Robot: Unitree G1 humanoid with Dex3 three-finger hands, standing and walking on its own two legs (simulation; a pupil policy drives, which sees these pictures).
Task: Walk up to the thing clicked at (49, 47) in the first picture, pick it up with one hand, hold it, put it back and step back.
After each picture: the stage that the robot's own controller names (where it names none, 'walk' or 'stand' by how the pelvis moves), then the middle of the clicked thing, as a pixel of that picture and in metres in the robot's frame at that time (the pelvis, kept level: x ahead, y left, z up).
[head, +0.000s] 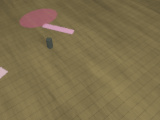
stand; (49, 43) +1.33 +0.34 -0.72
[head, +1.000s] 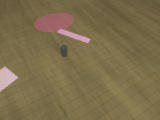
walk; (64, 51) +1.21 +0.12 -0.70
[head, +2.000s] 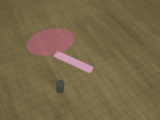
walk; (60, 86) +0.72 +0.12 -0.71
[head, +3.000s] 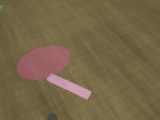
walk; out of the picture +0.45 +0.18 -0.71
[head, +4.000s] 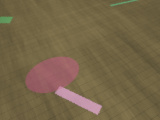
stand; out of the picture +0.36 +0.16 -0.71
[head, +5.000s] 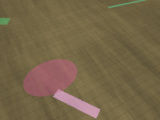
stand; out of the picture +0.33 +0.16 -0.72
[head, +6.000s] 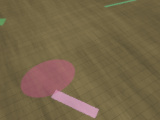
stand; out of the picture +0.32 +0.16 -0.72
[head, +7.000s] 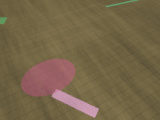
stand; out of the picture +0.33 +0.16 -0.73
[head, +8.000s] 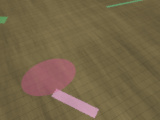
stand; out of the picture +0.33 +0.16 -0.73
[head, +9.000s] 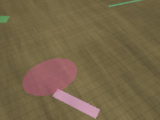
stand; out of the picture +0.32 +0.16 -0.73
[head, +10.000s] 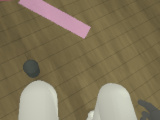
go down; (32, 69) +0.40 +0.20 -0.37
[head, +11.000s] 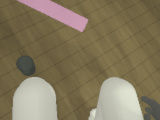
go down; (26, 66) +0.40 +0.21 -0.30
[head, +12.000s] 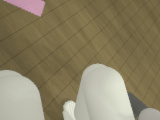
close in; out of the picture +0.38 +0.25 -0.22
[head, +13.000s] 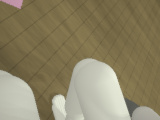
close; out of the picture +0.38 +0.25 -0.22
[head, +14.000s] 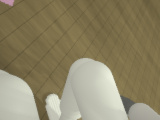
lift; out of the picture +0.38 +0.25 -0.22
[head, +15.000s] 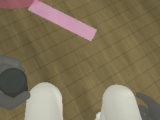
lift; (14, 85) +0.29 +0.22 -0.05
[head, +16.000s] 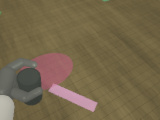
hold; (30, 87) +0.32 +0.17 +0.04
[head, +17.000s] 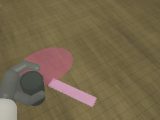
hold; (34, 89) +0.32 +0.16 +0.02
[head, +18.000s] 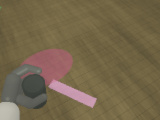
hold; (35, 92) +0.31 +0.16 +0.01
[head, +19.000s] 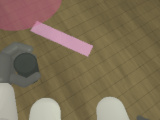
crouch; (28, 69) +0.38 +0.18 -0.08
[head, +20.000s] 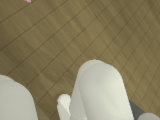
lower; out of the picture +0.38 +0.27 -0.22
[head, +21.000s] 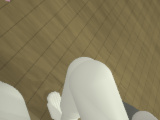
lower; out of the picture +0.41 +0.28 -0.22
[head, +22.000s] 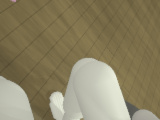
lower; out of the picture +0.39 +0.27 -0.22
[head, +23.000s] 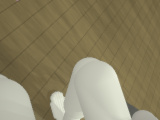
lower; out of the picture +0.39 +0.27 -0.23
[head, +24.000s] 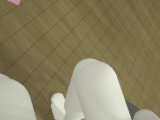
rest; out of the picture +0.38 +0.26 -0.22
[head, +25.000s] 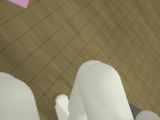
withdraw; out of the picture +0.36 +0.23 -0.23
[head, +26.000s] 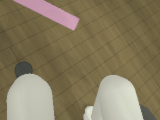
walk; (23, 73) +0.37 +0.20 -0.29
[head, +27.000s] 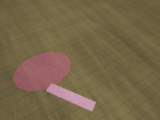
stand; out of the picture +0.30 +0.14 -0.65
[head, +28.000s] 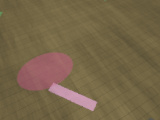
stand; out of the picture +0.31 +0.16 -0.67
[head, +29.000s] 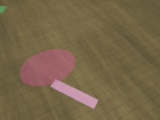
stand; out of the picture +0.31 +0.15 -0.68
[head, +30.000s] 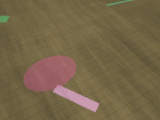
stand; out of the picture +0.33 +0.15 -0.72
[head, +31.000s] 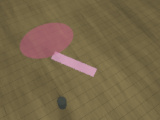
walk; (62, 103) +0.45 +0.12 -0.70
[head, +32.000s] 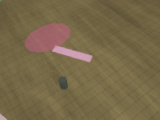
walk; (63, 83) +0.72 +0.20 -0.70
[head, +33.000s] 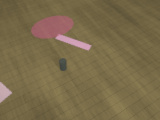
stand; (63, 64) +0.97 +0.17 -0.71
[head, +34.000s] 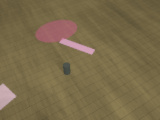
stand; (66, 68) +0.96 +0.14 -0.72
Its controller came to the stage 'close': yes
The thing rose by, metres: 0.72
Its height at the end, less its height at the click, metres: +0.00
